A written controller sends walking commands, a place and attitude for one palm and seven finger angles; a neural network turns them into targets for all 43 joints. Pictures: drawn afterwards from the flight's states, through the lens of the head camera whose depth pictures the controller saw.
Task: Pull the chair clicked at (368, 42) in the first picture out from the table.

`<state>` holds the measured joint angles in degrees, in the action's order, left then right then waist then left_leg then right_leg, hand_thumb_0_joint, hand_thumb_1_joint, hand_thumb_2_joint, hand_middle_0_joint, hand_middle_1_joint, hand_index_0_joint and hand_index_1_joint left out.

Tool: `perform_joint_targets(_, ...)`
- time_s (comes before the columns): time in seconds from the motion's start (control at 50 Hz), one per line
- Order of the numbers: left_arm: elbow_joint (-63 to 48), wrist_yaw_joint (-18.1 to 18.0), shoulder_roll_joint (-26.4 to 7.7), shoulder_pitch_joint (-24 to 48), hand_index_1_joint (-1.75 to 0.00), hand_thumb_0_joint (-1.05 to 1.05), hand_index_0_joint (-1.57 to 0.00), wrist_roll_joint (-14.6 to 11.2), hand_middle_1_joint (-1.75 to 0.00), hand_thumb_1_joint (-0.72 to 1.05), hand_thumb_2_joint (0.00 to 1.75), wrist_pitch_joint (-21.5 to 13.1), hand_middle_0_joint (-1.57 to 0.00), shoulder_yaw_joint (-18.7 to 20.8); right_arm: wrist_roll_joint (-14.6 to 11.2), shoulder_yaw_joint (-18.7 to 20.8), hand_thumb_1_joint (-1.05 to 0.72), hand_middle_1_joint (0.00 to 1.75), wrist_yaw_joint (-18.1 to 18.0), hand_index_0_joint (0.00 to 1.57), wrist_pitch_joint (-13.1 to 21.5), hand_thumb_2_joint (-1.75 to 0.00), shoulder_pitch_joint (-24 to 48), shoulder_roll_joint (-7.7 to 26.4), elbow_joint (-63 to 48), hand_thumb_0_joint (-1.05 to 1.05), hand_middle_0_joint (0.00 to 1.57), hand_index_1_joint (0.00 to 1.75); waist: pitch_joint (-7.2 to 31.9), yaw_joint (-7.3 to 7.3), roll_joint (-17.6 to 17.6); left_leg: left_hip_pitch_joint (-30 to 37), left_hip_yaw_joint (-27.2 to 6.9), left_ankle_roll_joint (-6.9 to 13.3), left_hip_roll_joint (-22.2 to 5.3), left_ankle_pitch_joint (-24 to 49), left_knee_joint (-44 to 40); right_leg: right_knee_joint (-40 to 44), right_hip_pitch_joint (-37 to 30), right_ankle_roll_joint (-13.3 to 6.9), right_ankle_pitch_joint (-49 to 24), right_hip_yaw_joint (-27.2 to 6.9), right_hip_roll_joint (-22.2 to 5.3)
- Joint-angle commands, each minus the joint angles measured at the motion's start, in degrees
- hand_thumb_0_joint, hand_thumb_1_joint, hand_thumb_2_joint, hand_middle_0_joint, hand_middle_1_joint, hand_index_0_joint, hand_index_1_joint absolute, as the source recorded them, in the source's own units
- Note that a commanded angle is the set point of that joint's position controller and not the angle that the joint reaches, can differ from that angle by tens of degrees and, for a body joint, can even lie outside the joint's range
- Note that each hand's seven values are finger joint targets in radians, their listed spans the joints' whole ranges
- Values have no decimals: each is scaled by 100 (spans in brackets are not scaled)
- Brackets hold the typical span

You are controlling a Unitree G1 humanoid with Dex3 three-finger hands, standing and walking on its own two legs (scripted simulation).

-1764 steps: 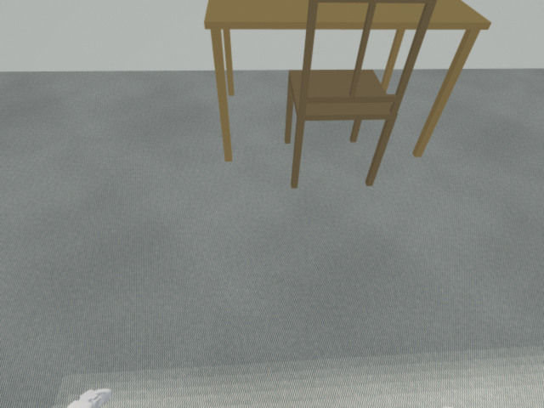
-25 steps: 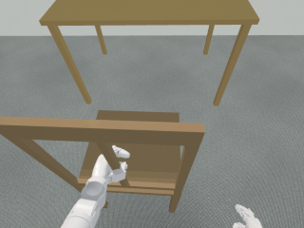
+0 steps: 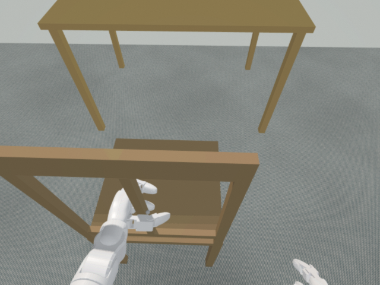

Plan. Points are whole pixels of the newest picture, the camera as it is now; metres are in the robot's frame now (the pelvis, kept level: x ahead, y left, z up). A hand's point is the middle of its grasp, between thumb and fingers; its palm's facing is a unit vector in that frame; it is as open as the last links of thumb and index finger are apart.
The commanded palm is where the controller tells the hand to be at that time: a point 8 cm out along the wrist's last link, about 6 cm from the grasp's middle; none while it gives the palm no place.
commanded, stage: open the thumb and straighten the fingers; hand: left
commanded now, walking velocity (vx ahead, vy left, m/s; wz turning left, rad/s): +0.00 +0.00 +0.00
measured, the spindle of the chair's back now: (141, 209) +0.29 +0.12 -0.06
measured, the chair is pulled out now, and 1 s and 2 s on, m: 0.60 0.60 0.60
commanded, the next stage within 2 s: draw the fingers out of the gap in 0.46 s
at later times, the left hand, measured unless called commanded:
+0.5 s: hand (144, 209) +0.29 +0.11 -0.04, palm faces -0.02 -0.99 -0.14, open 17.2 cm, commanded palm +0.27 +0.16 -0.03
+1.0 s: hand (138, 245) +0.21 +0.12 -0.04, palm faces -0.01 -0.99 -0.14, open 17.5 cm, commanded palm +0.19 +0.16 -0.02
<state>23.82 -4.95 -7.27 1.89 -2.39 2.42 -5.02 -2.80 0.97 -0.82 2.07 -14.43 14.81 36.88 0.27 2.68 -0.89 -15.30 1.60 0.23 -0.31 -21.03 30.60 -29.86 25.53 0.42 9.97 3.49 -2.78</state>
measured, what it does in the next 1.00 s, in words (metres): stands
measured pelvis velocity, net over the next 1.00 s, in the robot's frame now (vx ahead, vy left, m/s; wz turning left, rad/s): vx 0.00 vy -0.01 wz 0.04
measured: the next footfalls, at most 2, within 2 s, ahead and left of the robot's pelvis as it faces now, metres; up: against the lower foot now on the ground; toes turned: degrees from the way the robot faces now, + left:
none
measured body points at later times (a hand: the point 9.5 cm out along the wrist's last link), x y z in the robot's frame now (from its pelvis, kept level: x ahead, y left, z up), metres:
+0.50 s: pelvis +0.00 -0.01 -0.01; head +0.05 -0.03 +0.43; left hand +0.28 +0.17 -0.03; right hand +0.16 -0.26 -0.12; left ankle -0.06 +0.11 -0.73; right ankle +0.05 -0.13 -0.73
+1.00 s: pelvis +0.00 -0.01 -0.02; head +0.04 -0.03 +0.43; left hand +0.21 +0.17 -0.03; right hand +0.18 -0.25 -0.11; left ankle -0.06 +0.11 -0.73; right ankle +0.05 -0.13 -0.73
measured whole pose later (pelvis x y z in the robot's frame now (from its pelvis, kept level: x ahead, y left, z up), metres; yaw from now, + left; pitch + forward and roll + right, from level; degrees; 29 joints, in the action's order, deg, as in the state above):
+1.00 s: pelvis +0.00 -0.01 -0.02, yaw +2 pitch +7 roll +0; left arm -1.4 -2.5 -9.0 -17.9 -3.1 11.6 -6.6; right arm -2.7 -1.1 -3.9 6.8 -13.6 15.2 29.1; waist 2.5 1.0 -2.7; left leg -22.8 -1.0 -0.6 -0.3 -27.2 43.2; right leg -42.7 32.4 -0.3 16.9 5.6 -3.8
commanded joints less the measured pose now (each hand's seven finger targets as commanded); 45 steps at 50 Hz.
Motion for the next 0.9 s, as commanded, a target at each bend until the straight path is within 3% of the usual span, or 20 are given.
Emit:
perform_joint_targets(0.0, -1229, -12, -426, 1347, -109, 0, -38, -98, -109, -55, 20, 65, -38, 286, -11, 203, -90, 30, -63, 20, 300, -90, 333, 733, -818, 0, 20, 30, 1436, -23, 30, -510, -153, 19, -53, 1494, -352, -34, -1291, -220, -684, 11, 21)
perform_joint_targets(0.06, -1208, 21, -193, 1312, -87, 0, -30, -144, -87, -55, 20, 202, -30, 139, -4, 199, -90, 30, -81, 20, 343, -90, 297, 726, -844, 0, 20, 30, 1506, -25, 92, -515, -175, -15, -58, 1574, -199, -200, -1143, -201, -681, 66, 18)
perform_joint_targets(0.08, -1153, 37, -163, 1176, -80, 0, -27, -169, -80, -55, 20, 251, -27, 160, 4, 204, -90, 30, -90, 20, 364, -90, 293, 744, -878, 0, 20, 30, 1547, -55, 290, -591, -170, -10, -59, 1562, -145, -253, -1171, -190, -725, 78, 16)
perform_joint_targets(0.18, -1376, 82, -330, 1307, -43, 0, -15, -158, -43, -55, 20, 284, -15, 284, 18, 209, -90, 30, -156, 20, 419, -90, 256, 770, -961, 0, 20, 30, 1674, -22, 552, -804, -159, 24, -25, 1459, 59, -436, -1176, -155, -787, 36, 6)
perform_joint_targets(0.22, -1726, 51, -823, 1680, -29, 0, -10, -128, -29, -55, 20, 261, -10, 644, 19, 190, -90, 30, -195, 20, 403, -90, 237, 795, -970, 0, 20, 30, 1794, -24, 383, -806, -142, 49, 2, 1385, 79, -437, -1294, -142, -787, -43, -8)
perform_joint_targets(0.24, -1726, 48, -846, 1700, -22, 0, -7, -84, -22, -55, 20, 276, -7, 666, 32, 171, -90, 30, -226, 20, 408, -90, 255, 746, -986, 0, 20, 30, 1788, -45, 270, -801, -141, 47, 13, 1413, 66, -474, -1355, -152, -793, -51, -7)
perform_joint_targets(0.26, -1688, 62, -635, 1627, -14, 0, -5, -77, -14, -55, 20, 304, -5, 503, 27, 153, -90, 30, -234, 20, 423, -90, 272, 714, -1000, 0, 20, 30, 1707, -13, 272, -817, -128, 58, 19, 1441, 98, -486, -1323, -150, -855, -34, -11)
perform_joint_targets(0.3, -1646, 88, -730, 1315, 0, 0, 0, -51, 0, -55, 20, 369, 0, 616, 40, 150, -90, 30, -236, 20, 421, -90, 233, 725, -997, 0, 20, 30, 1746, -74, 30, -782, -127, 38, 14, 1616, 165, -518, -1319, -187, -1033, -25, -12)
perform_joint_targets(0.36, -1537, 211, -375, 951, 0, 0, 0, -146, 0, -55, 20, 541, 0, 347, 27, 136, -90, 30, -192, 20, 410, -90, 265, 733, -1065, 0, 20, 30, 1678, -22, 344, -890, -142, 36, -4, 1665, 264, -591, -1267, -162, -1198, 35, -35)
perform_joint_targets(0.4, -1529, 304, -430, 691, 0, 0, 0, -193, 0, -55, 20, 643, 0, 404, 13, 144, -90, 30, -195, 20, 400, -90, 302, 783, -1141, 0, 20, 30, 1648, -58, 436, -1011, -138, 47, 11, 1585, 308, -573, -1304, -168, -1174, 28, -34)
perform_joint_targets(0.46, -1853, 366, -411, 860, 0, 0, 0, -214, 0, -55, 20, 691, 0, 309, 5, 144, -90, 30, -210, 20, 425, -90, 307, 764, -1203, 0, 20, 30, 1669, 14, 441, -1018, -140, 60, 22, 1500, 374, -610, -1231, -128, -1114, 24, -57)
perform_joint_targets(0.52, -2034, 314, -806, 1134, 0, 0, 0, -194, 0, -55, 20, 638, 0, 613, 18, 131, -90, 30, -278, 20, 436, -90, 281, 800, -1203, 0, 20, 30, 1645, 40, 547, -1131, -159, 83, 50, 1294, 414, -602, -1232, -106, -883, -41, -49)
perform_joint_targets(0.56, -2448, 279, -948, 1027, 0, 0, 0, -168, 0, -55, 20, 552, 0, 714, 18, 121, -90, 30, -313, 20, 479, -90, 288, 736, -1272, 0, 20, 30, 1902, -36, 292, -1022, -139, 93, 70, 1351, 380, -618, -1466, -108, -917, -92, -69)
perform_joint_targets(0.6, -2475, 253, -1024, 311, 0, 0, 0, -150, 0, -55, 20, 529, 0, 837, 28, 123, -90, 30, -312, 20, 512, -90, 282, 732, -1324, 0, 20, 30, 1919, -152, 157, -1028, -132, 70, 61, 1488, 405, -652, -1541, -153, -1102, -85, -75)
perform_joint_targets(0.62, -2458, 289, -811, 40, 0, 0, 0, -176, 0, -55, 20, 547, 0, 657, 16, 103, -90, 30, -293, 20, 507, -90, 317, 710, -1329, 0, 20, 30, 1840, -123, 180, -1052, -120, 65, 57, 1513, 436, -685, -1466, -146, -1159, -64, -88)
perform_joint_targets(0.7, -2505, 414, -640, -520, 0, 0, 0, -170, 0, -55, 20, 716, 0, 404, -21, 108, -90, 30, -254, 20, 520, -90, 389, 762, -1429, 0, 20, 30, 1462, -85, 192, -1136, -151, 65, 33, 1342, 464, -623, -1175, -148, -884, -6, -85)
perform_joint_targets(0.76, -3058, 459, -498, -729, 0, 0, 0, -196, 0, -55, 20, 781, 0, 137, -31, 95, -90, 30, -252, 20, 581, -90, 455, 749, -1560, 0, 20, 30, 1464, -66, 197, -1110, -196, 75, 36, 1220, 494, -649, -1041, -123, -632, 40, -93)
perform_joint_targets(0.8, -3204, 389, -707, -878, 0, 0, 0, -190, 0, -55, 20, 773, 0, 323, -13, 97, -90, 30, -297, 20, 635, -90, 440, 781, -1592, 0, 20, 30, 1361, -79, 300, -1164, -239, 74, 41, 1151, 540, -652, -976, -128, -515, 43, -78)
perform_joint_targets(0.86, -3625, 270, -744, -1042, 0, 0, 0, -153, 0, -55, 20, 638, 0, 315, 10, 82, -90, 30, -335, 20, 718, -90, 397, 735, -1631, 0, 20, 30, 1435, -85, 407, -1155, -264, 88, 58, 1107, 591, -720, -930, -105, -382, 31, -74)
perform_joint_targets(0.88, -3784, 243, -717, -979, 0, 0, 0, -119, 0, -55, 20, 579, 0, 229, 17, 67, -90, 30, -342, 20, 733, -90, 392, 722, -1616, 0, 20, 30, 1457, -51, 284, -1107, -274, 86, 67, 1132, 616, -749, -879, -107, -398, 14, -71)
